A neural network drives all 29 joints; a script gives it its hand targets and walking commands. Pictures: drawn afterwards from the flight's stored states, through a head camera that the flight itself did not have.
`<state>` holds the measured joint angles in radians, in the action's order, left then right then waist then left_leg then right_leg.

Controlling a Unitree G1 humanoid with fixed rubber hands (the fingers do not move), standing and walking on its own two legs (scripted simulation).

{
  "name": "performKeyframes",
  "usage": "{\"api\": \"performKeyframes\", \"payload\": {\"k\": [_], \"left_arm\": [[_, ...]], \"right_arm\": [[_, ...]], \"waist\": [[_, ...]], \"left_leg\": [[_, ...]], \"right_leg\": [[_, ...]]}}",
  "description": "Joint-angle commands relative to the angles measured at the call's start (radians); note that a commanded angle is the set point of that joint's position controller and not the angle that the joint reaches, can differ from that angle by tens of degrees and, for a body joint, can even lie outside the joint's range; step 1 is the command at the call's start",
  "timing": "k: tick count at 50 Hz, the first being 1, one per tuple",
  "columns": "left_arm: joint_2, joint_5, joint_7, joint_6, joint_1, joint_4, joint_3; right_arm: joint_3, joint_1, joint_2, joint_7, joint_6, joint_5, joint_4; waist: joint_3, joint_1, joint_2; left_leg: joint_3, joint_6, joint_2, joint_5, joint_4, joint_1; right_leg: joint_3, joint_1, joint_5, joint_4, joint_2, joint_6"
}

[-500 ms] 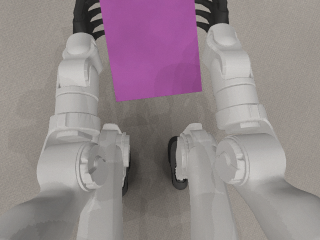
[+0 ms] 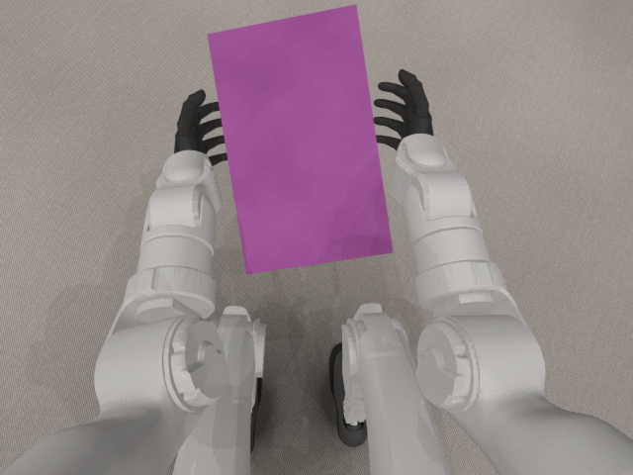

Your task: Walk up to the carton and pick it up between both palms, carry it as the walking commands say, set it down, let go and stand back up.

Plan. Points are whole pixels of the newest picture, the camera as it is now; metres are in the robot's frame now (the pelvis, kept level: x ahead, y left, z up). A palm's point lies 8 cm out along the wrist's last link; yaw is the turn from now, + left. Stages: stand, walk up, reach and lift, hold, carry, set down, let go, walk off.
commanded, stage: reach and lift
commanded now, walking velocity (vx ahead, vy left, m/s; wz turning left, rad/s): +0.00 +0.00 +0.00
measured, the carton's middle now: (309, 157) +0.53 +0.01 -0.11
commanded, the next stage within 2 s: none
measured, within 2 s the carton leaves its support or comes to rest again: neither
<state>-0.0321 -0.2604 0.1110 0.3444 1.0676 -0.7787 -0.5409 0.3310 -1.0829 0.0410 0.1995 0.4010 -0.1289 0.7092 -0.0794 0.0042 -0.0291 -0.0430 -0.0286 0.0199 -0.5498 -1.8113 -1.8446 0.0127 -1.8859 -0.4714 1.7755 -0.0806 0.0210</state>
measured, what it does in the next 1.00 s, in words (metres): rises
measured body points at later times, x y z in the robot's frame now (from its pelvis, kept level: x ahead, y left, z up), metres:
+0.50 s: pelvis +0.05 +0.01 +0.09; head +0.23 +0.03 +0.50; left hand +0.50 +0.14 +0.06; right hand +0.45 -0.12 +0.01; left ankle +0.11 +0.13 -0.46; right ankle +0.13 -0.10 -0.46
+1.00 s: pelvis +0.07 +0.00 +0.16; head +0.20 +0.01 +0.59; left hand +0.44 +0.14 +0.10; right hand +0.49 -0.11 +0.14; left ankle +0.11 +0.13 -0.46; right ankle +0.13 -0.10 -0.46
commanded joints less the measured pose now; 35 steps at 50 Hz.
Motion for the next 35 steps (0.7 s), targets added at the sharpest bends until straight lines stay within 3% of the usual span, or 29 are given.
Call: {"api": "performKeyframes", "payload": {"k": [1, 6, 7, 9, 11, 13, 17, 20, 22, 25, 28, 29, 31, 35], "left_arm": [[-1.005, 0.101, -0.303, 0.025, 0.585, 0.018, 0.456], [-0.871, 0.154, -0.291, -0.064, 0.878, 0.425, 0.589], [-0.834, 0.152, -0.284, -0.08, 0.92, 0.481, 0.599], [-0.819, 0.153, -0.271, -0.097, 0.923, 0.509, 0.613], [-0.876, 0.16, -0.271, -0.095, 0.85, 0.455, 0.641], [-0.952, 0.162, -0.271, -0.086, 0.726, 0.388, 0.675], [-1.079, 0.201, -0.265, -0.094, 0.502, 0.346, 0.77], [-1.122, 0.227, -0.251, -0.11, 0.36, 0.285, 0.786], [-1.151, 0.228, -0.239, -0.113, 0.236, 0.196, 0.774], [-1.199, 0.141, -0.223, -0.086, -0.04, -0.114, 0.641], [-1.203, -0.023, -0.208, -0.04, -0.307, -0.49, 0.405], [-1.206, -0.058, -0.206, -0.028, -0.347, -0.555, 0.364], [-1.195, -0.085, -0.2, -0.014, -0.32, -0.537, 0.33], [-1.153, -0.029, -0.214, -0.03, -0.138, -0.279, 0.414]], "right_arm": [[-0.296, -0.393, 1.19, -0.302, -0.007, 0.042, 0.235], [-0.165, -0.082, 1.292, -0.311, -0.001, -0.054, 0.563], [-0.147, -0.029, 1.301, -0.316, 0.001, -0.075, 0.616], [-0.114, 0.035, 1.313, -0.313, -0.009, -0.095, 0.62], [-0.104, 0.045, 1.317, -0.303, -0.031, -0.105, 0.555], [-0.137, 0.046, 1.305, -0.297, -0.052, -0.095, 0.466], [-0.304, 0.029, 1.28, -0.296, -0.102, -0.033, 0.249], [-0.444, -0.092, 1.233, -0.304, -0.148, 0.05, 0.049], [-0.538, -0.203, 1.197, -0.305, -0.178, 0.105, -0.096], [-0.613, -0.443, 1.074, -0.293, -0.22, 0.149, -0.316], [-0.574, -0.663, 0.883, -0.275, -0.248, 0.117, -0.471], [-0.549, -0.701, 0.834, -0.267, -0.25, 0.092, -0.482], [-0.491, -0.649, 0.804, -0.252, -0.231, 0.057, -0.419], [-0.478, -0.395, 0.963, -0.248, -0.169, 0.039, -0.244]], "waist": [[-0.881, -0.056, 0.04], [-0.824, 0.038, 0.096], [-0.825, 0.058, 0.112], [-0.857, 0.067, 0.151], [-0.9, 0.07, 0.165], [-0.949, 0.052, 0.175], [-1.08, 0.009, 0.154], [-1.117, -0.05, 0.123], [-1.123, -0.097, 0.077], [-1.01, -0.171, 0.006], [-0.786, -0.218, -0.024], [-0.743, -0.224, -0.031], [-0.7, -0.188, -0.027], [-0.678, -0.14, -0.027]], "left_leg": [[0.069, 0.045, 0.144, 0.112, 0.32, 0.412], [0.07, 0.014, 0.142, 0.158, 0.373, 0.485], [0.07, 0.007, 0.143, 0.155, 0.385, 0.515], [0.078, -0.005, 0.147, 0.173, 0.408, 0.594], [0.083, -0.012, 0.148, 0.208, 0.429, 0.644], [0.081, -0.016, 0.148, 0.282, 0.453, 0.696], [0.061, -0.027, 0.154, 0.502, 0.471, 0.797], [0.041, -0.02, 0.161, 0.599, 0.481, 0.851], [0.032, -0.008, 0.166, 0.599, 0.496, 0.863], [0.022, 0.016, 0.174, 0.479, 0.529, 0.812], [0.013, 0.04, 0.178, 0.268, 0.576, 0.733], [0.009, 0.047, 0.177, 0.215, 0.597, 0.731], [-0.001, 0.054, 0.168, 0.142, 0.635, 0.752], [-0.007, 0.051, 0.142, 0.118, 0.669, 0.79]], "right_leg": [[-0.102, 0.717, 0.028, -0.345, -0.104, -0.036], [-0.092, 0.712, 0.151, -0.362, -0.131, -0.008], [-0.084, 0.71, 0.152, -0.364, -0.133, -0.005], [-0.076, 0.747, 0.157, -0.382, -0.139, -0.002], [-0.069, 0.809, 0.192, -0.401, -0.142, -0.002], [-0.062, 0.866, 0.263, -0.41, -0.14, 0.0], [-0.055, 0.948, 0.449, -0.409, -0.139, 0.0], [-0.065, 0.944, 0.511, -0.41, -0.138, -0.004], [-0.073, 0.949, 0.522, -0.422, -0.132, -0.011], [-0.08, 0.936, 0.423, -0.458, -0.12, -0.024], [-0.073, 0.922, 0.199, -0.514, -0.107, -0.037], [-0.075, 0.935, 0.132, -0.545, -0.103, -0.039], [-0.088, 0.991, 0.018, -0.611, -0.091, -0.036], [-0.131, 1.106, -0.027, -0.69, -0.076, -0.03]]}}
